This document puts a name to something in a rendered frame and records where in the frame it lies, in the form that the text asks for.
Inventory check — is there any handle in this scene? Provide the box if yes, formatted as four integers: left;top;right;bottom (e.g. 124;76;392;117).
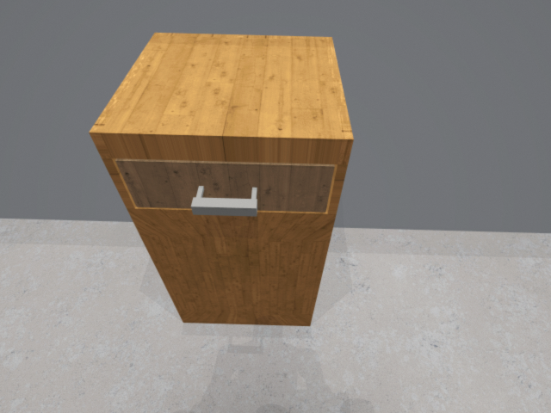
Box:
191;186;257;217

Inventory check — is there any drawer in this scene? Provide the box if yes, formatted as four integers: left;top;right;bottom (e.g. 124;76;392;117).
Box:
115;158;335;213

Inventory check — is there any cabinet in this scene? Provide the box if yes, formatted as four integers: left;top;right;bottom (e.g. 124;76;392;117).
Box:
89;33;354;326

